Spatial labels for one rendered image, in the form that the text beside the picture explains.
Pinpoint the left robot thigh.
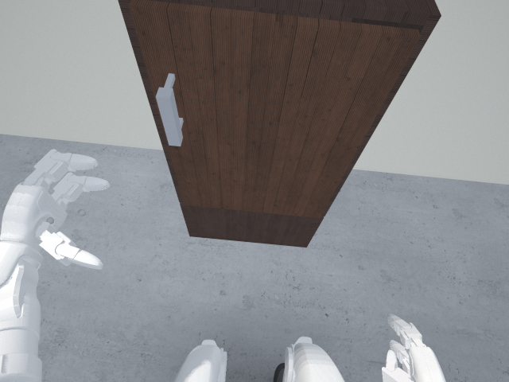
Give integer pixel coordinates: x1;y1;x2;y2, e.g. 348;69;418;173
173;345;227;382

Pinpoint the left robot hand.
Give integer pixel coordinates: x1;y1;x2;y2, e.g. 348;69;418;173
0;149;110;270

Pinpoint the right robot thigh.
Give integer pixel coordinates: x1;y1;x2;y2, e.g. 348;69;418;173
285;343;345;382

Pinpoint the robot left forearm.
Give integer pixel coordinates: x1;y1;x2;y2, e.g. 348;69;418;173
0;241;44;382

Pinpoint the handle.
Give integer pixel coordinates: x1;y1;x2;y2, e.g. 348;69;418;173
156;73;184;146

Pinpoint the robot thigh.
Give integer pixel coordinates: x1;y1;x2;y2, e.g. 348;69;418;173
285;343;345;382
173;345;227;382

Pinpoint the cupboard door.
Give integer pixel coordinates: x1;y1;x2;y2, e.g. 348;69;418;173
128;0;421;218

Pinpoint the right robot hand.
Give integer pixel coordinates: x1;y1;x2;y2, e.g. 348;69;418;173
382;314;446;382

